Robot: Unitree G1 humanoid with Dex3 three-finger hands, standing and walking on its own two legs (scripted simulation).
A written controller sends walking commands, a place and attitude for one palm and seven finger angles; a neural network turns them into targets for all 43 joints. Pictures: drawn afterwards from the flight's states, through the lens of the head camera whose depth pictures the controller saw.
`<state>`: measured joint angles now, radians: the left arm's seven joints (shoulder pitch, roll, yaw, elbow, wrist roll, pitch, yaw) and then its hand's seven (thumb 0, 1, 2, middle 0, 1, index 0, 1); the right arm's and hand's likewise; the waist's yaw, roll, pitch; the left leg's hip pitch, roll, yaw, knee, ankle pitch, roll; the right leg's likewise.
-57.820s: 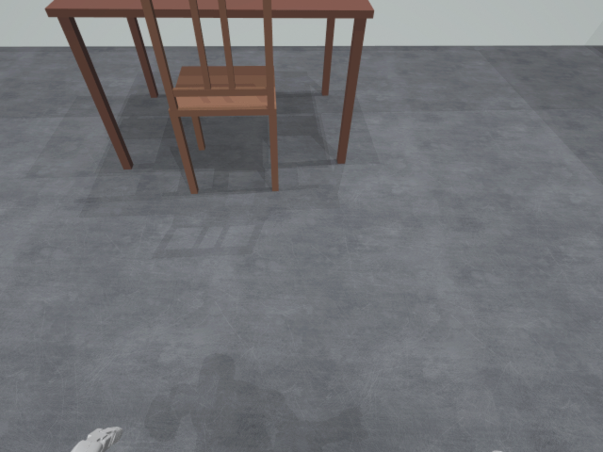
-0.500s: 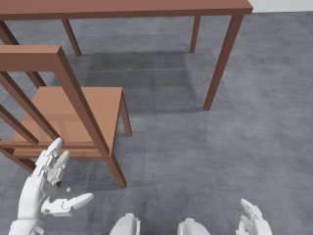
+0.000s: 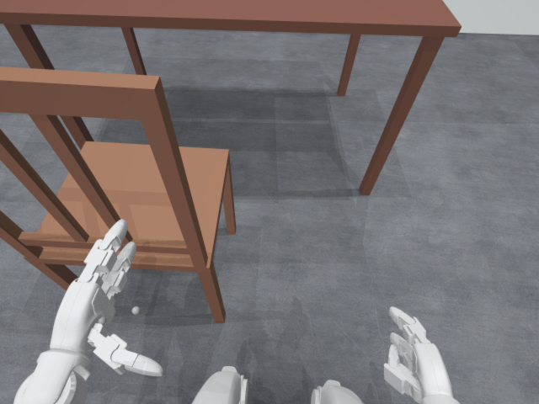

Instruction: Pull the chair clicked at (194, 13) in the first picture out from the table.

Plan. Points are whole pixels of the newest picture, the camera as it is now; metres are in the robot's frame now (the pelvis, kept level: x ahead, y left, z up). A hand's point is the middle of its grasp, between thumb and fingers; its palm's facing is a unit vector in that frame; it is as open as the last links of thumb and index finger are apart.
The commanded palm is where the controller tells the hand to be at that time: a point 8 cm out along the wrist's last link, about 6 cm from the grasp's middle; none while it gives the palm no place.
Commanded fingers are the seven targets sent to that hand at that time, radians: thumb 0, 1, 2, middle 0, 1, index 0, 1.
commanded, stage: raise the hand toward the chair's back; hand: left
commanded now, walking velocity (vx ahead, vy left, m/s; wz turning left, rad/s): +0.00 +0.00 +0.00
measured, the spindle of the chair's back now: (38, 188) +0.42 +0.43 +0.02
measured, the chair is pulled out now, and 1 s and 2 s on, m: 0.34 0.34 0.34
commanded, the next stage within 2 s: aim the fingers beside a spindle in 0.66 s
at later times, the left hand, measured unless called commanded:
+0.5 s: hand (127, 292) +0.25 +0.21 +0.05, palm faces +0.01 -1.00 -0.04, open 16.9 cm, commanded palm +0.23 +0.26 +0.05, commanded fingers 0.00 -0.50 0.30 -0.06 -0.08 -0.06 -0.08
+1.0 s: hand (145, 294) +0.25 +0.19 +0.03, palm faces -0.02 -1.00 -0.03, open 16.9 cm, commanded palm +0.23 +0.25 +0.04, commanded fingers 0.00 -0.50 0.30 -0.06 -0.08 -0.06 -0.08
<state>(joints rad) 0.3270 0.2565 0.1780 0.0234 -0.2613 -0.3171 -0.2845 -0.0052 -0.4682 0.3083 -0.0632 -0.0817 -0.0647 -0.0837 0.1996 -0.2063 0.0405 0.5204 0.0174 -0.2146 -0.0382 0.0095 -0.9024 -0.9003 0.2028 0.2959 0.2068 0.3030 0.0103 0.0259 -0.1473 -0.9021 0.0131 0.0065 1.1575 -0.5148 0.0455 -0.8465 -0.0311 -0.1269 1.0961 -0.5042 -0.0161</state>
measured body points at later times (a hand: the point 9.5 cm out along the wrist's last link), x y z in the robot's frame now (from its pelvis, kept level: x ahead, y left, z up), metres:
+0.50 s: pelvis +0.01 +0.00 +0.00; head +0.07 +0.02 +0.45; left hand +0.24 +0.26 +0.05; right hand +0.18 -0.24 -0.07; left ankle +0.03 +0.09 -0.65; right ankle +0.02 -0.12 -0.65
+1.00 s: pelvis +0.00 -0.01 +0.00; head +0.08 +0.00 +0.44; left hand +0.25 +0.25 +0.04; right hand +0.19 -0.25 -0.08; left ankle +0.03 +0.09 -0.65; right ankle +0.02 -0.12 -0.65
